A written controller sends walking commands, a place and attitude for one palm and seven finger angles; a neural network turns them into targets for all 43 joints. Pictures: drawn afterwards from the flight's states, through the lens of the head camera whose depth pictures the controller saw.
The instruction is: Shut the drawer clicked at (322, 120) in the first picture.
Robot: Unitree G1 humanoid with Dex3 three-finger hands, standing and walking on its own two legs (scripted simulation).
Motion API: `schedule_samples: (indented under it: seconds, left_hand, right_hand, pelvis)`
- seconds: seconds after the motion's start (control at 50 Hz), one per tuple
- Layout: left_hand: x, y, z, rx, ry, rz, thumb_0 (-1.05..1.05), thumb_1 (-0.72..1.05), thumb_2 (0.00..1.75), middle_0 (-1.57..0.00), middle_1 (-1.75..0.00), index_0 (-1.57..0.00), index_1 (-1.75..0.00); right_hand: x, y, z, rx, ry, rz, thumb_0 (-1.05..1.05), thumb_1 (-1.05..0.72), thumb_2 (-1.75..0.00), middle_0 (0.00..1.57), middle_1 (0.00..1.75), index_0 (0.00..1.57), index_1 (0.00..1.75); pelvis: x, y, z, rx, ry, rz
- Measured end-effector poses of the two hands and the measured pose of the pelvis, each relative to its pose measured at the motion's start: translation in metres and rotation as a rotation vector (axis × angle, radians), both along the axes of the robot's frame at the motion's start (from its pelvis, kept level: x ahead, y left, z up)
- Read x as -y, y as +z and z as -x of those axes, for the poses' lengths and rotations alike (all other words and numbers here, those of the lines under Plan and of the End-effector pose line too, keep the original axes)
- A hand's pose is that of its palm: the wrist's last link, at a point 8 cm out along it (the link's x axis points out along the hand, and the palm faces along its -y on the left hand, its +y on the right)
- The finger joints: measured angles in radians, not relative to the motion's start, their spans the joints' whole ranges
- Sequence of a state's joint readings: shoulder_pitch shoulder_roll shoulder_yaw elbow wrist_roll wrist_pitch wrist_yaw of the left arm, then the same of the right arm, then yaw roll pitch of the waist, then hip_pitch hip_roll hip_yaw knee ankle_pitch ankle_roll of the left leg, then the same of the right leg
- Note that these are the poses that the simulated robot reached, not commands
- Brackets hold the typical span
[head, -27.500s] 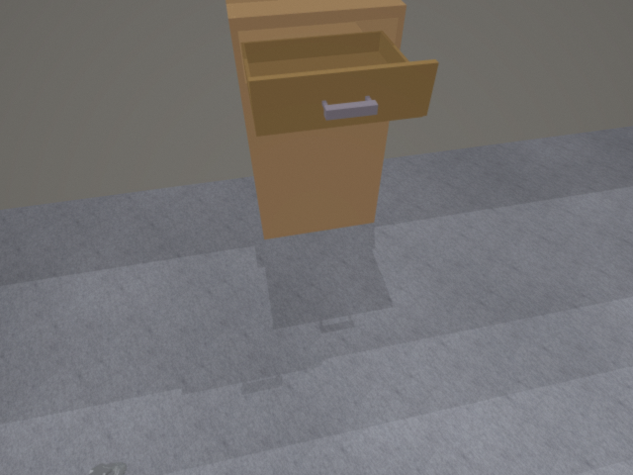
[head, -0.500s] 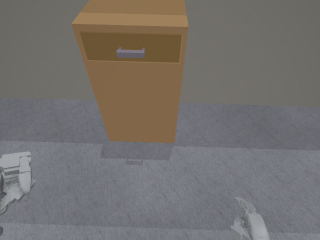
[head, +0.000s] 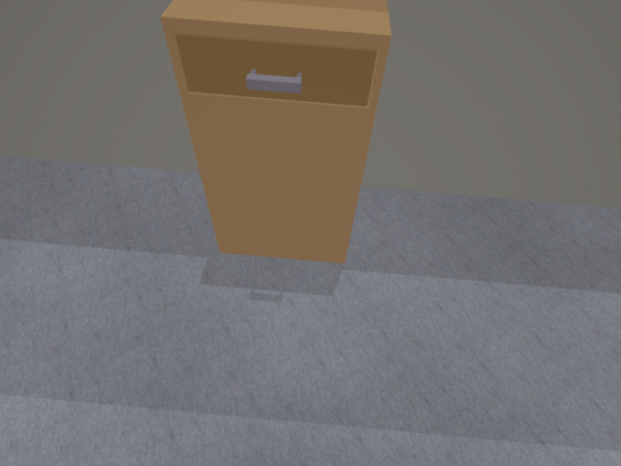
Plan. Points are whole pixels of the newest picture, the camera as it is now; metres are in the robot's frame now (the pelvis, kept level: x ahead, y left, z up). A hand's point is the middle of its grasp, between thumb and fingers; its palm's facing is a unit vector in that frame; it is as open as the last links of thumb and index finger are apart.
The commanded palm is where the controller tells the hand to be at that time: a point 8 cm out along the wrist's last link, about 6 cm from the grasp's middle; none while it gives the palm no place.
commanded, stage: let the arm hang, fingers relaxed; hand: left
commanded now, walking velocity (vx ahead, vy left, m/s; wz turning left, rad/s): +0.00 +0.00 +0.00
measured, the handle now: (275, 78) +0.90 +0.14 +0.01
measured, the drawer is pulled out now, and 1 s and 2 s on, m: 0.00 0.00 0.00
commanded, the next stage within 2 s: look to check the result in 0.66 s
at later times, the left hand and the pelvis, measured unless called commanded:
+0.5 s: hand out of the picture +0.01 +0.16 -0.17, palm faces +0.00 -0.98 -0.19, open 7.2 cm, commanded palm none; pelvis +0.00 +0.00 +0.00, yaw -1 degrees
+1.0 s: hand out of the picture +0.01 +0.15 -0.17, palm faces +0.01 -0.98 -0.20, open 7.3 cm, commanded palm none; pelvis +0.02 -0.02 +0.00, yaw -1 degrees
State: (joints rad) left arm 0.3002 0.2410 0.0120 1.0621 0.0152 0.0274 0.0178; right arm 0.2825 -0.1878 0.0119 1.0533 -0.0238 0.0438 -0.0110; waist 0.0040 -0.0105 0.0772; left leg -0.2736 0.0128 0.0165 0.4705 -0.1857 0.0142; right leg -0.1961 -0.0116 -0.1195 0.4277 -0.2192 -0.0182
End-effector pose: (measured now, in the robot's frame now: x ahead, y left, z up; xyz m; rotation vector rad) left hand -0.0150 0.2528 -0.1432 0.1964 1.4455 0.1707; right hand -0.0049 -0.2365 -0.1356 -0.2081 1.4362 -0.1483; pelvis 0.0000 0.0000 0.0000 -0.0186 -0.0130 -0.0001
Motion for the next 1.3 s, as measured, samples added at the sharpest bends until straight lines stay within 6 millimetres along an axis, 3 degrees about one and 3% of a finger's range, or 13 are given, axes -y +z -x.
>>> schedule_samples:
  seconds: [0.08,0.16,0.24,0.38,0.52,0.78,1.0,1.3]
  left_hand:
    - [-0.004,0.007,0.028,-0.084,0.019,-0.016,0.01,0.91,0.90,-0.68,-0.86,-0.68,-0.85]
    - [-0.002,0.011,0.037,-0.111,0.026,-0.022,0.01,0.91,0.90,-0.53,-0.68,-0.52,-0.67]
    - [0.005,0.010,0.030,-0.087,0.026,-0.014,0.01,0.91,0.90,-0.38,-0.51,-0.38,-0.51]
    - [0.026,0.004,-0.002,0.006,0.010,0.024,0.00,0.91,0.90,-0.25,-0.36,-0.25,-0.36]
    - [0.043,-0.001,-0.022,0.050,-0.007,0.052,0.01,0.93,0.90,-0.21,-0.31,-0.21,-0.31]
    - [0.047,0.000,-0.019,0.022,0.012,0.045,0.00,0.91,0.90,-0.20,-0.30,-0.20,-0.30]
    - [0.050,0.002,-0.020,0.014,0.014,0.038,0.00,0.91,0.90,-0.20,-0.30,-0.20,-0.30]
    - [0.049,0.004,-0.039,0.052,0.002,0.029,0.00,0.91,0.90,-0.20,-0.30,-0.20,-0.30]
  right_hand:
    - [-0.013,-0.006,0.020,-0.052,-0.029,-0.034,0.01,-0.91,-0.90,0.20,0.30,0.20,0.30]
    - [-0.024,-0.011,0.026,-0.059,-0.050,-0.063,0.01,-0.91,-0.90,0.20,0.30,0.20,0.30]
    - [-0.030,-0.014,0.024,-0.041,-0.059,-0.081,0.01,-0.91,-0.90,0.20,0.30,0.20,0.30]
    - [-0.032,-0.016,0.011,0.008,-0.066,-0.093,0.01,-0.91,-0.90,0.20,0.30,0.20,0.30]
    - [-0.026,-0.014,0.012,0.013,-0.083,-0.082,0.01,-0.92,-0.90,0.20,0.30,0.20,0.30]
    - [-0.019,-0.013,0.018,-0.031,-0.091,-0.079,0.01,-0.91,-0.90,0.20,0.30,0.20,0.30]
    - [-0.010,-0.014,0.002,-0.005,-0.082,-0.074,0.01,-0.91,-0.90,0.20,0.30,0.20,0.30]
    - [0.005,-0.011,-0.018,0.030,-0.064,-0.049,0.00,-0.91,-0.90,0.20,0.30,0.20,0.30]
  pelvis:
    - [-0.003,0.001,0.000,0.003,-0.004,-0.003]
    - [-0.004,0.002,0.000,0.006,-0.009,-0.008]
    - [-0.004,0.002,0.000,0.010,-0.012,-0.012]
    - [-0.001,0.002,-0.001,0.016,-0.017,-0.017]
    - [0.005,0.002,-0.004,0.016,-0.019,-0.018]
    - [0.013,0.002,-0.011,0.014,-0.016,-0.016]
    - [0.018,0.003,-0.015,0.017,-0.019,-0.016]
    - [0.023,0.004,-0.019,0.018,-0.018,-0.016]
